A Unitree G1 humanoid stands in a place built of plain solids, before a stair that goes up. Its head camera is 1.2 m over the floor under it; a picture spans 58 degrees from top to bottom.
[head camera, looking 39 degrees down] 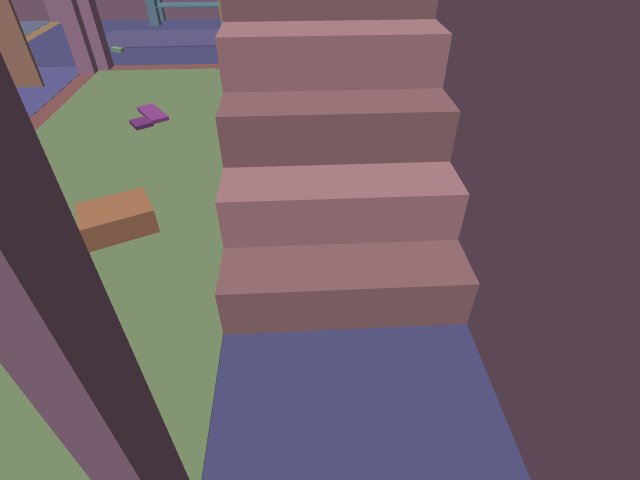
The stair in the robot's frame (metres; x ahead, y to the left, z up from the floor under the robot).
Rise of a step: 0.20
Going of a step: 0.23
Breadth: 0.86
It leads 3 degrees to the left of straight ahead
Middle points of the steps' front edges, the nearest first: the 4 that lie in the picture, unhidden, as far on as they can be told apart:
0.98 -0.09 0.20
1.21 -0.08 0.40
1.44 -0.07 0.59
1.68 -0.05 0.79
